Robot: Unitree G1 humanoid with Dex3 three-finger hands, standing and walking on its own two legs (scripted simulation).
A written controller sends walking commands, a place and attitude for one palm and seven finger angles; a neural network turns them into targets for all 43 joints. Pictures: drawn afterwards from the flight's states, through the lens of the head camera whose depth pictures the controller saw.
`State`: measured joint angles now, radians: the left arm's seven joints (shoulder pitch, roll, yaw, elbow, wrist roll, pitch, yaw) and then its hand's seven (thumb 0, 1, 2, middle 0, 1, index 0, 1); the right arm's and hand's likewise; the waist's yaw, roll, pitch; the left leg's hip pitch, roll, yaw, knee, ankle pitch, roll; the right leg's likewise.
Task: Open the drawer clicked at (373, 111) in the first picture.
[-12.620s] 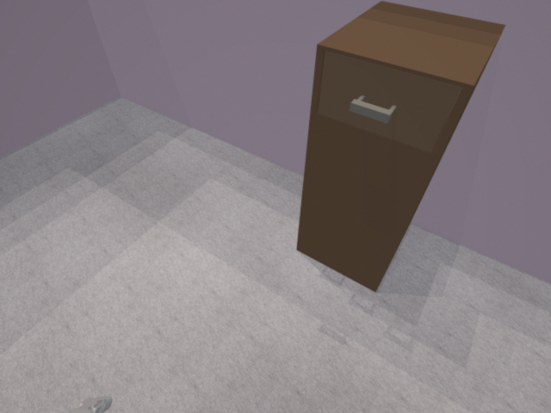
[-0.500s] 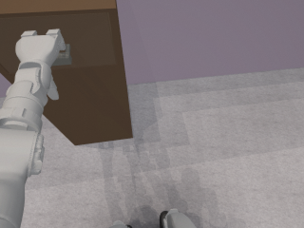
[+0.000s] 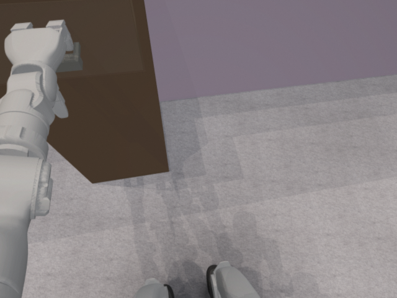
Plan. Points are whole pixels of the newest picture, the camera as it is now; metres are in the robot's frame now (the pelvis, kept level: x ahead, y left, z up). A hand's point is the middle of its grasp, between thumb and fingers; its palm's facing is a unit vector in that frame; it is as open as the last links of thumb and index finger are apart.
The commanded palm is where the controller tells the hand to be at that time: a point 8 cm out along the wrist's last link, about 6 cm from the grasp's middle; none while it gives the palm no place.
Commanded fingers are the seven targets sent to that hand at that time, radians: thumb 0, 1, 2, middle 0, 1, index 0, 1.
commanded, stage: lower the fingers behind the handle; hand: left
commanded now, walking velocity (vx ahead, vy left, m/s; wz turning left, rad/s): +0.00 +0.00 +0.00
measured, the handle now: (54, 56) +0.61 +0.22 +0.08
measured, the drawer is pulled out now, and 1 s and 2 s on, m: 0.00 0.00 0.00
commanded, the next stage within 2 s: lift the fingers back up to retry in 0.06 s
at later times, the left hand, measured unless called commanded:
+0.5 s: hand (49, 68) +0.56 +0.22 +0.09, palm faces -0.05 -0.04 -1.00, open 13.8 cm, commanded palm +0.55 +0.23 +0.15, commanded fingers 0.00 -0.50 0.30 -0.30 -1.20 -0.30 -1.20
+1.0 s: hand (30, 56) +0.56 +0.24 +0.12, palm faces -0.04 -0.04 -1.00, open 13.5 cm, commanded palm +0.55 +0.23 +0.18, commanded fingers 0.00 -0.50 0.30 -0.30 -1.20 -0.30 -1.20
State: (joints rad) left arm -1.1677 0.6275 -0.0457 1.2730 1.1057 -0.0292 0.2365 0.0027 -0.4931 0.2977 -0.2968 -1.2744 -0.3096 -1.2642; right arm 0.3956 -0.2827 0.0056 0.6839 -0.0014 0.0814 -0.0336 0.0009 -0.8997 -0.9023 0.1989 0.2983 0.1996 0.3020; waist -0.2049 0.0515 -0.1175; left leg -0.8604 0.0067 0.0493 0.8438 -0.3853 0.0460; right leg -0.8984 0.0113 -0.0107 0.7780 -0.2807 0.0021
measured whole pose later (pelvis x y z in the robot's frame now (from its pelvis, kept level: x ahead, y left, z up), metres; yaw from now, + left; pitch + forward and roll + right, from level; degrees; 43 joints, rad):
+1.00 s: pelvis +0.05 +0.00 +0.03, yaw +1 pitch +18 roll -2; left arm -1.00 0.56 -0.05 1.09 1.06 -0.07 0.15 0.00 -0.49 0.30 -0.33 -1.21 -0.38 -1.21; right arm 0.35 -0.27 -0.04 0.71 0.00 0.10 -0.02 0.00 -0.90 -0.90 0.20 0.30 0.20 0.30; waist -0.11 0.05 -0.12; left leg -0.59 0.00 0.03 0.64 -0.37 0.04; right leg -0.62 0.01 -0.03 0.58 -0.28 0.01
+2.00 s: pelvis +0.04 +0.00 +0.03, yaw +0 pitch +17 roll -1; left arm -1.02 0.57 -0.01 1.14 1.09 -0.04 0.18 0.00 -0.49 0.30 -0.31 -1.21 -0.32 -1.20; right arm 0.36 -0.27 -0.03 0.71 0.00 0.08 -0.03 0.00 -0.90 -0.90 0.20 0.30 0.20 0.30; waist -0.14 0.05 -0.11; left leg -0.58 0.00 0.05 0.62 -0.34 0.04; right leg -0.63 0.01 0.00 0.59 -0.26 0.00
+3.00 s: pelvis +0.04 +0.00 +0.02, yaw +0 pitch +18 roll -1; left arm -1.03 0.54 -0.01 1.10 1.09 -0.12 0.22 0.00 -0.49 0.30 -0.39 -1.26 -0.35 -1.22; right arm 0.37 -0.28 -0.04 0.73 -0.01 0.08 -0.03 0.00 -0.90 -0.90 0.20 0.30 0.20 0.30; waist -0.14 0.05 -0.12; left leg -0.62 0.00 0.04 0.66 -0.36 0.04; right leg -0.67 0.01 -0.01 0.62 -0.27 0.00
